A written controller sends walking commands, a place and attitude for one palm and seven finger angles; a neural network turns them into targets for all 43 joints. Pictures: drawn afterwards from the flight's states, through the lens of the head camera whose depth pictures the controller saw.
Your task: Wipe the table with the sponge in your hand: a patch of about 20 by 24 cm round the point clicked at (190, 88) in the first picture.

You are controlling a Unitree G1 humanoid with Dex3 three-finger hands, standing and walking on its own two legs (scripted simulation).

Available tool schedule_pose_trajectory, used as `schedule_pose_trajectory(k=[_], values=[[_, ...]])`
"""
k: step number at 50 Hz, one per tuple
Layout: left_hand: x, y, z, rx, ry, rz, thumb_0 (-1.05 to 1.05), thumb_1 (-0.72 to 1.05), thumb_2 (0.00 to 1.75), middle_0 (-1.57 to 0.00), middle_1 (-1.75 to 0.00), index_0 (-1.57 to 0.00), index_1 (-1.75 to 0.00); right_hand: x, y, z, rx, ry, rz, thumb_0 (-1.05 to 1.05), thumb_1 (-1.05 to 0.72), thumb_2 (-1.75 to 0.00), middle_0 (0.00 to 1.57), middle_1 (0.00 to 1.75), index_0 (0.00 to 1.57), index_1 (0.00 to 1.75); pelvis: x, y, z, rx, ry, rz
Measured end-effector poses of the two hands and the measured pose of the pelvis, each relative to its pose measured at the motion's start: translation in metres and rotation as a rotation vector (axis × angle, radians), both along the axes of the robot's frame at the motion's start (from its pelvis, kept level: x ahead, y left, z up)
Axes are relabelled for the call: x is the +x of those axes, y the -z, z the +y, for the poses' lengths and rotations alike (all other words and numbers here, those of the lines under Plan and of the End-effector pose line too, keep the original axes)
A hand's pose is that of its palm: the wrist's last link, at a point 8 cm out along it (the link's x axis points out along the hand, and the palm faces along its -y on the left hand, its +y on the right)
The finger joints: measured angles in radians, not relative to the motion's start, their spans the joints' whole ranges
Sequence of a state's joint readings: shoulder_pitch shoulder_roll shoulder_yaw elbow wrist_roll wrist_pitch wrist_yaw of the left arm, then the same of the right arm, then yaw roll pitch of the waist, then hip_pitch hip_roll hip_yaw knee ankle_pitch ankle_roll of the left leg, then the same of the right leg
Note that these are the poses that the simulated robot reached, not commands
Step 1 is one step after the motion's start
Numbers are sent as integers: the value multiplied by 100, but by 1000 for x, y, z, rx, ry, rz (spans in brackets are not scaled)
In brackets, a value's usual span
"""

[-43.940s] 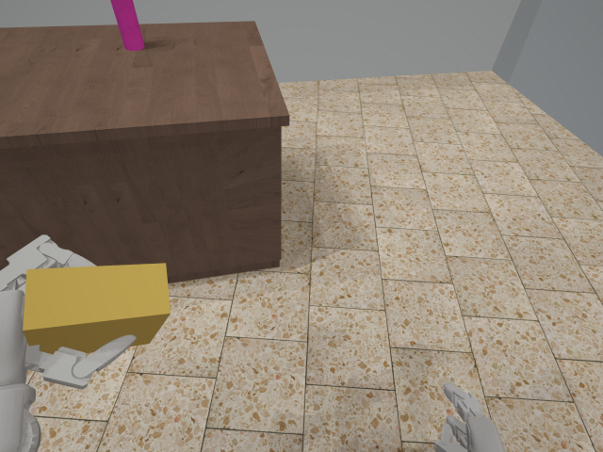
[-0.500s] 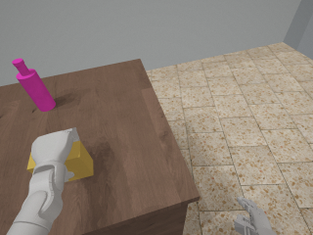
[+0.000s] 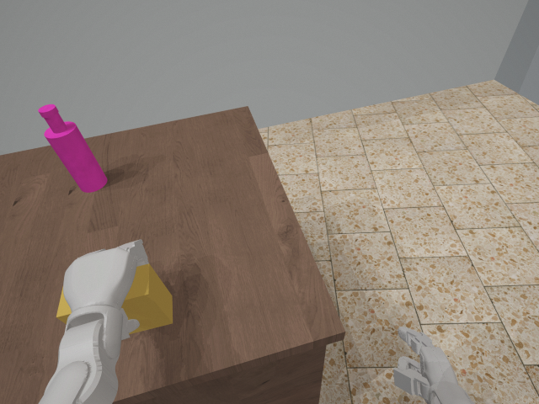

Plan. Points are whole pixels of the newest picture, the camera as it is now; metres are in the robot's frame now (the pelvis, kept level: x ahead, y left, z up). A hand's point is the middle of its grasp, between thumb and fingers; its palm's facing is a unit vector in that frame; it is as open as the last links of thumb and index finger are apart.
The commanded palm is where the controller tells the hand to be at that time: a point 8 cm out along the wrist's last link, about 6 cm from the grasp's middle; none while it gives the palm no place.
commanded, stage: lift the sponge slowly off the table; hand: left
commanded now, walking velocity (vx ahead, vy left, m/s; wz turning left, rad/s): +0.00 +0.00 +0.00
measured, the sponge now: (126, 309) +0.23 +0.28 +0.01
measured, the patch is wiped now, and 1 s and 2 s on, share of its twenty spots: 1.00 1.00 1.00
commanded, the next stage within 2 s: none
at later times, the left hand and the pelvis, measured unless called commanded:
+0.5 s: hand (121, 300) +0.23 +0.26 +0.06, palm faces +0.00 -0.11 -0.99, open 9.6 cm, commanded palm +0.20 +0.26 +0.12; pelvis +0.00 +0.00 +0.00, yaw +0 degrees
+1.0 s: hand (103, 301) +0.21 +0.26 +0.09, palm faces +0.05 -0.11 -0.99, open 9.5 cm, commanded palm +0.18 +0.26 +0.16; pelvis -0.01 +0.00 +0.01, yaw +0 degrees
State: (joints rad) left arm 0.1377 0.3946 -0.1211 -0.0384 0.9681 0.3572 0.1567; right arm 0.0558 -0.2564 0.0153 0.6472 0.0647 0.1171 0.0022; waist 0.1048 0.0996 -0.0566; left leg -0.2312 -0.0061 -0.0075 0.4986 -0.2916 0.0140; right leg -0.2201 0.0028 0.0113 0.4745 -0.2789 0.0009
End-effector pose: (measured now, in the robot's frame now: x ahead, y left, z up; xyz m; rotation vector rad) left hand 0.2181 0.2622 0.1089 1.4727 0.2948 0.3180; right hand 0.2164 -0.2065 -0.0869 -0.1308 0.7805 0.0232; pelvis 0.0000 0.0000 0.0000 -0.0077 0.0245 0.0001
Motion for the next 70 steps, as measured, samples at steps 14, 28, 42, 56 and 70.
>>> schedule_pose_trajectory(k=[14, 28, 42, 56, 70], values=[[-4, 0, -3, -22, -2, 24, 2, -46, 107, -74, -145, -77, -142, -3, -3, -8, -33, 7, -1, 1, -90, -89, 20, 29, 20, 30, -5, -1, -4, 1, 1, -27], [-16, -7, -6, -48, 20, 22, 2, -47, 107, -76, -143, -79, -140, 4, -7, -9, -36, 4, -23, 1, -90, -89, 20, 29, 20, 30, -1, -3, -4, -1, 4, -46], [-33, -21, 0, -56, 15, 5, 1, -48, 106, -78, -141, -81, -138, 13, -16, 2, -44, -31, -58, 1, -90, -89, 20, 29, 20, 30, -7, -5, -3, -4, -3, -78], [-28, -41, -1, -35, 12, -28, 1, -49, 106, -78, -141, -81, -138, 7, -21, 11, -27, -50, -67, 1, -90, -89, 20, 30, 20, 30, -20, -7, -4, 0, -3, -95], [-19, -57, -11, -21, 41, -39, 1, -49, 106, -78, -141, -81, -138, -1, -18, 0, -34, -34, -58, 1, -90, -89, 20, 30, 20, 30, -25, -8, -7, 4, -1, -94]])
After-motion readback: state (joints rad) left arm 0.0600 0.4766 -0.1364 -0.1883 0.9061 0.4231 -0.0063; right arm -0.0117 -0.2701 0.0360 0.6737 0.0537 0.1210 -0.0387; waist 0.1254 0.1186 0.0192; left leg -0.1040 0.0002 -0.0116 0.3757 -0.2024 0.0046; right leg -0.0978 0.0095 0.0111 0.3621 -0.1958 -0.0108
